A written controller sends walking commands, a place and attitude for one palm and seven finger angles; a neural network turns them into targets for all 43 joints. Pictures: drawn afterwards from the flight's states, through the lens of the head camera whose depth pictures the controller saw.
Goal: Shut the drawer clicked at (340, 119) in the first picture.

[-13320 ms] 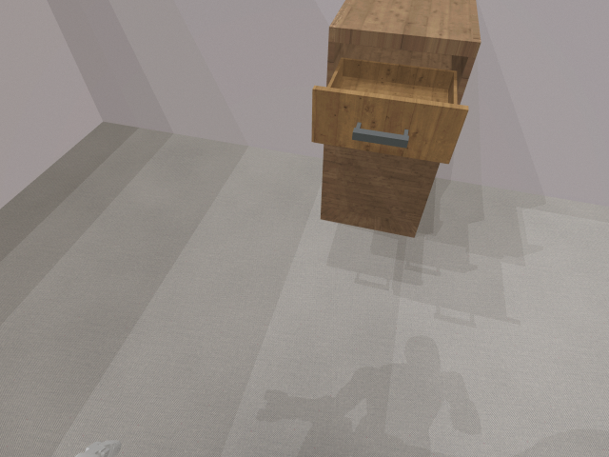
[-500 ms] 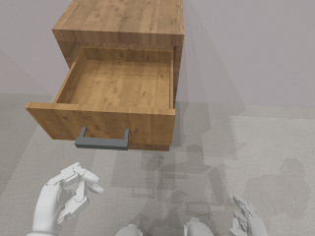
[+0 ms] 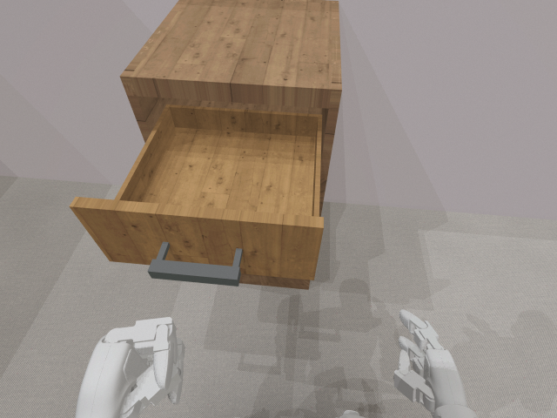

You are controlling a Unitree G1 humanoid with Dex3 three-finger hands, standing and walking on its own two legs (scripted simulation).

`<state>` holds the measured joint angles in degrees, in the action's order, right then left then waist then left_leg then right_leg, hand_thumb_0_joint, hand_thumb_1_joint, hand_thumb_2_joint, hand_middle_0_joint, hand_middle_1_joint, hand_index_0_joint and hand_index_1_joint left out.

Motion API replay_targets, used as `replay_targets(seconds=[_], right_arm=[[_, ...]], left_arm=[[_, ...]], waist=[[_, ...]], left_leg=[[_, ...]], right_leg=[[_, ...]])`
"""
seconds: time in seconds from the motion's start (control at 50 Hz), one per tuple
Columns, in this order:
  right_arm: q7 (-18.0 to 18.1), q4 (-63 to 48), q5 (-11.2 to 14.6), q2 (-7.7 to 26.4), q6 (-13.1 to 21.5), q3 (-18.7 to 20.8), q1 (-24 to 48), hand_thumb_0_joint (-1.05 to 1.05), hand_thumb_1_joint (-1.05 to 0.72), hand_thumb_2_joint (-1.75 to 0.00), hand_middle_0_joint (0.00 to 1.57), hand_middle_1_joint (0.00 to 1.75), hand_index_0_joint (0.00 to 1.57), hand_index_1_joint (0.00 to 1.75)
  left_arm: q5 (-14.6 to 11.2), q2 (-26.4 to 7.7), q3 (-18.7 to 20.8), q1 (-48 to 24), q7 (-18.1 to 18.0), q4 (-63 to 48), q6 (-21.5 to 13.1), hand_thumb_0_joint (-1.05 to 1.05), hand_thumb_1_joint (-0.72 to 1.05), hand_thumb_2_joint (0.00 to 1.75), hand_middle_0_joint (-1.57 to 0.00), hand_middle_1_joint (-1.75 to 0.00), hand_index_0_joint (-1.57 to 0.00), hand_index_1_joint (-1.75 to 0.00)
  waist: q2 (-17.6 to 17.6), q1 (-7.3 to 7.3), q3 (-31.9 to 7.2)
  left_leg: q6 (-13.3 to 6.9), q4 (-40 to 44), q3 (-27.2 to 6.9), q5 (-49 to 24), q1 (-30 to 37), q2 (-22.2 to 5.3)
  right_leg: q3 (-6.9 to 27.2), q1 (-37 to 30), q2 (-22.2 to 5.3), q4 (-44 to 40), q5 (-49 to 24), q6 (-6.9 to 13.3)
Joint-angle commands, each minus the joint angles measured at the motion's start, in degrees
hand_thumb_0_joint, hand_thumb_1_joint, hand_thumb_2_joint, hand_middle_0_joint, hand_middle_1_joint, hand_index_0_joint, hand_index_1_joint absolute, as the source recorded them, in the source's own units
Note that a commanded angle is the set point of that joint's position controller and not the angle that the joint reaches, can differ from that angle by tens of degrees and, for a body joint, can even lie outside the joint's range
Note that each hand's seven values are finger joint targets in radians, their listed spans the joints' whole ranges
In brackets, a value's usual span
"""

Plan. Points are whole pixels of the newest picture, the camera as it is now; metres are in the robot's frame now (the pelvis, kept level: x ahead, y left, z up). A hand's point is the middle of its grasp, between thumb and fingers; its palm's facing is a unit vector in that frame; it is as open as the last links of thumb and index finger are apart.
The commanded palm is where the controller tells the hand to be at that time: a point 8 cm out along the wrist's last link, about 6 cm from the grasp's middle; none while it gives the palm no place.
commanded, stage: raise the hand and make a fist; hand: left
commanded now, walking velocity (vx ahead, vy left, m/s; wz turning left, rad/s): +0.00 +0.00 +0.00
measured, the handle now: (198, 261) +0.35 +0.16 +0.00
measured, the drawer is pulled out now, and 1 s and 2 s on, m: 0.29 0.29 0.29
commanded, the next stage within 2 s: bring the fist close to the handle in 0.52 s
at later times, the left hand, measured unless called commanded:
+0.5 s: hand (176, 374) +0.16 +0.12 +0.10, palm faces +0.01 -1.00 -0.05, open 3.3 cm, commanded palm +0.12 +0.18 +0.11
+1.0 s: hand (182, 358) +0.18 +0.13 +0.07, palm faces -0.02 -1.00 -0.03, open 3.3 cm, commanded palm +0.16 +0.19 +0.07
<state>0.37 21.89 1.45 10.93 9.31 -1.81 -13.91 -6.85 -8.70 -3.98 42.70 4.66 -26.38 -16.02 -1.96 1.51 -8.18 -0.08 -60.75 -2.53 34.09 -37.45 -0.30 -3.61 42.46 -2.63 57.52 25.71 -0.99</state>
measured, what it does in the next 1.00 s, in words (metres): stands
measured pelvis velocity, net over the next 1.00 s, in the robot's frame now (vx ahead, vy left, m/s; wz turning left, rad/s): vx -0.01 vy -0.01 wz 0.00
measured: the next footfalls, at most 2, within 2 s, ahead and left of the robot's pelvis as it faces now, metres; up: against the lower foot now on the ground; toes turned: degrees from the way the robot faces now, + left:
none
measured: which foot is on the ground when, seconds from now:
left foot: down 0.00-1.00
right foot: down 0.00-1.00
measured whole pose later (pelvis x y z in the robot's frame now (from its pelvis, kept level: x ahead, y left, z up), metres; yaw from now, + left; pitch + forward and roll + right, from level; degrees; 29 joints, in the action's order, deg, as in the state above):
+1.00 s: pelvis -0.01 -0.01 +0.00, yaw +0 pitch +12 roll -1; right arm 1.3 26.3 1.3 12.8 12.0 -0.7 -15.1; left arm -9.2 -9.0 -0.1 33.2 6.7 -15.0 -19.2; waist -1.5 -0.5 -7.9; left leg 0.5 -61.3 -2.5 33.2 -40.0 -0.5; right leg -3.5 45.2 -2.5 58.3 25.0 -0.4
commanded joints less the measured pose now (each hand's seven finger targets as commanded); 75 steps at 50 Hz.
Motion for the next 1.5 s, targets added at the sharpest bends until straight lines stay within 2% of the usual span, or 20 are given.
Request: replay_targets(seconds=[0.0,0.18,0.26,0.36,0.52,0.56,0.62,0.66,0.72,0.76,0.78,0.86,0.9,0.96,1.04,1.1,1.16,1.22,1.28,1.48], right_arm=[[1.1,-9.1,0.3,6.7,3.6,3.6,2.3,0.00,-0.90,-0.90,0.20,0.30,0.20,0.30],[1.9,-7.5,0.7,6.6,4.6,3.8,3.0,0.00,-0.90,-0.90,0.20,0.30,0.20,0.30],[1.9,-7.4,0.7,6.7,5.6,4.0,3.2,0.00,-0.90,-0.90,0.20,0.30,0.20,0.30],[2.0,-6.7,0.6,6.9,6.0,4.1,3.4,0.00,-0.90,-0.90,0.20,0.30,0.20,0.30],[2.0,-6.6,0.7,6.9,6.5,3.8,3.3,0.00,-0.90,-0.90,0.20,0.30,0.20,0.30],[2.2,-6.1,0.7,7.0,6.4,3.9,3.8,0.00,-0.90,-0.90,0.20,0.30,0.20,0.30],[2.1,-6.0,0.7,7.1,6.6,3.6,3.3,0.00,-0.90,-0.90,0.20,0.30,0.20,0.30],[2.4,-5.3,0.5,7.5,6.6,3.7,3.2,0.00,-0.90,-0.90,0.20,0.30,0.20,0.30],[2.3,-5.5,0.4,7.9,7.1,3.5,2.7,0.00,-0.90,-0.90,0.20,0.30,0.20,0.30],[2.2,-5.2,0.4,7.9,7.2,3.7,2.7,0.00,-0.90,-0.90,0.20,0.30,0.20,0.30],[2.1,-5.3,0.1,7.7,7.2,3.6,2.3,0.00,-0.90,-0.90,0.20,0.30,0.20,0.30],[1.9,-4.9,-0.2,7.9,6.8,3.9,2.4,0.00,-0.90,-0.90,0.20,0.30,0.20,0.30],[1.6,-5.3,-0.2,7.8,6.6,3.8,2.3,0.00,-0.90,-0.90,0.20,0.30,0.20,0.30],[1.6,-5.0,-0.3,8.3,6.0,4.0,2.6,0.00,-0.90,-0.90,0.20,0.30,0.20,0.30],[1.3,-5.4,-0.5,8.4,5.8,3.9,1.8,0.00,-0.90,-0.90,0.20,0.30,0.20,0.30],[1.1,-5.3,-0.8,8.5,5.5,3.9,1.7,0.00,-0.90,-0.90,0.20,0.30,0.20,0.30],[1.0,-5.5,-0.9,8.8,4.7,4.0,1.9,0.00,-0.90,-0.90,0.20,0.30,0.20,0.30],[0.9,-5.3,-1.1,8.9,4.3,3.9,1.7,0.00,-0.90,-0.90,0.20,0.30,0.20,0.30],[0.9,-5.3,-1.3,8.9,3.7,3.9,1.6,0.00,-0.90,-0.90,0.20,0.30,0.20,0.30],[0.9,-3.5,-1.4,9.4,2.2,4.0,1.5,0.00,-0.90,-0.90,0.20,0.30,0.20,0.30]], left_arm=[[-0.8,-3.2,2.2,3.1,0.0,-13.9,-3.9,0.00,0.90,0.90,-1.40,-1.60,-1.40,-1.60],[-2.2,-3.5,4.4,4.1,1.2,-11.3,-3.5,0.00,0.90,0.90,-1.40,-1.60,-1.40,-1.60],[-2.4,-4.0,4.8,3.6,1.3,-13.0,-4.4,0.00,0.90,0.90,-1.40,-1.60,-1.40,-1.60],[-2.5,-4.8,5.7,2.0,0.7,-11.5,-5.0,0.00,0.90,0.90,-1.40,-1.60,-1.40,-1.60],[-3.1,-4.0,5.2,1.1,1.4,-10.7,-4.8,0.00,0.90,0.90,-1.40,-1.60,-1.40,-1.60],[-3.2,-5.4,7.1,1.7,1.4,-9.7,-4.6,0.00,0.90,0.90,-1.40,-1.60,-1.40,-1.60],[-3.4,-4.4,5.9,-1.5,1.8,-8.7,-4.6,0.00,0.90,0.90,-1.40,-1.60,-1.40,-1.60],[-3.2,-4.5,6.5,-3.0,1.9,-5.5,-4.7,0.00,0.90,0.90,-1.40,-1.60,-1.40,-1.60],[-3.3,-4.1,5.8,-5.9,2.7,-5.0,-5.7,0.00,0.90,0.90,-1.40,-1.60,-1.40,-1.60],[-3.1,-5.1,6.8,-6.5,2.5,-4.4,-6.1,0.00,0.90,0.90,-1.40,-1.60,-1.40,-1.60],[-3.1,-3.7,5.7,-6.1,2.6,-4.0,-6.3,0.00,0.90,0.90,-1.40,-1.60,-1.40,-1.60],[-2.8,-4.7,7.1,-7.7,1.9,-1.6,-7.0,0.00,0.90,0.90,-1.40,-1.60,-1.40,-1.60],[-2.8,-3.0,5.3,-7.8,2.0,-1.3,-7.1,0.00,0.90,0.90,-1.40,-1.60,-1.40,-1.60],[-2.2,-4.5,6.6,-9.1,1.3,0.4,-7.4,0.00,0.90,0.90,-1.40,-1.60,-1.40,-1.60],[-1.8,-2.6,3.9,-12.4,0.9,0.4,-8.3,0.00,0.90,0.90,-1.40,-1.60,-1.40,-1.60],[-1.2,-2.8,4.1,-13.0,0.1,1.6,-8.8,0.00,0.90,0.90,-1.40,-1.60,-1.40,-1.60],[-0.5,-2.7,4.0,-15.2,-0.8,4.1,-8.7,0.00,0.90,0.90,-1.40,-1.60,-1.40,-1.60],[-0.2,-2.7,4.0,-18.6,-1.2,4.7,-9.0,0.00,0.90,0.90,-1.40,-1.60,-1.40,-1.60],[-0.1,-2.9,4.4,-19.9,-1.7,6.8,-8.9,0.00,0.90,0.90,-1.40,-1.60,-1.40,-1.60],[-0.6,-4.0,6.2,-28.7,-0.6,13.1,-9.6,0.00,0.90,0.90,-1.40,-1.60,-1.40,-1.60]], waist=[[0.8,-1.27,-5.7],[4.3,-1.46,-3.7],[1.2,-0.89,-5.3],[2.9,-1.35,-3.0],[2.5,-1.33,-3.5],[3.1,-1.03,-3.1],[2.4,-1.95,-1.8],[5.2,-2.42,-1.0],[2.1,-2.36,-3.1],[2.3,-2.14,-4.8],[1.4,-2.06,-5.8],[2.5,-1.94,-6.2],[1.0,-2.14,-6.9],[1.3,-2.21,-6.5],[-0.2,-2.83,-8.4],[-0.1,-2.59,-9.6],[2.8,-2.93,-9.1],[1.2,-2.99,-10.6],[2.6,-3.13,-11.5],[1.8,-3.40,-15.5]], left_leg=[[-0.8,11.1,1.0,-22.1,-0.2,0.3],[-1.1,11.5,1.6,-19.1,-1.7,0.9],[-1.1,11.6,1.8,-20.5,-0.4,1.0],[-1.2,11.7,1.9,-17.3,-1.8,1.0],[-1.1,12.5,1.9,-16.5,-1.2,1.1],[-1.2,12.2,2.0,-16.3,-1.7,1.1],[-1.2,12.3,1.8,-15.2,-1.8,1.2],[-1.2,11.7,1.7,-14.9,-2.7,1.2],[-1.0,11.3,1.7,-14.7,-2.4,1.5],[-1.0,10.9,1.6,-15.8,-2.3,1.3],[-0.9,10.8,1.6,-16.7,-2.1,1.5],[-0.8,10.1,1.3,-18.2,-3.5,1.3],[-0.6,9.7,1.5,-19.0,-3.5,1.4],[-0.6,9.1,1.3,-18.4,-4.8,1.2],[-0.4,8.0,1.2,-18.8,-4.8,1.2],[-0.1,7.2,0.9,-19.3,-5.8,1.1],[-0.2,6.3,0.8,-17.8,-8.1,1.0],[-0.1,5.4,0.9,-17.1,-8.9,1.2],[-0.3,4.5,0.9,-16.3,-10.2,1.2],[-0.4,1.3,1.2,-17.2,-13.2,1.4]], right_leg=[[-1.8,-12.0,1.9,-7.0,-13.2,2.0],[-0.4,-13.9,1.5,-9.9,-11.4,1.7],[-0.4,-14.7,1.3,-9.6,-12.5,1.9],[0.2,-13.4,1.3,-10.9,-8.4,1.7],[0.3,-13.8,1.3,-11.4,-7.3,1.7],[0.9,-14.1,1.3,-12.1,-6.8,1.7],[0.7,-12.6,1.4,-12.1,-5.3,1.6],[0.9,-11.7,1.5,-12.4,-4.6,1.5],[0.8,-10.9,1.5,-11.1,-4.7,1.6],[0.7,-11.3,1.6,-10.2,-6.1,1.8],[0.4,-11.6,1.5,-9.6,-7.5,1.8],[-0.1,-11.0,1.8,-8.1,-9.5,2.0],[-0.3,-10.3,1.7,-7.3,-10.9,2.0],[-0.4,-8.8,1.9,-6.4,-9.6,2.2],[-0.7,-6.6,1.8,-4.6,-9.9,2.2],[-0.8,-5.7,1.8,-3.3,-9.9,2.4],[-0.7,-4.3,1.9,-2.5,-8.6,2.4],[-0.3,-3.3,1.6,-1.6,-8.1,2.4],[-0.1,-2.8,1.7,-1.2,-7.6,2.4],[0.8,-1.8,1.5,1.2,-9.6,2.5]])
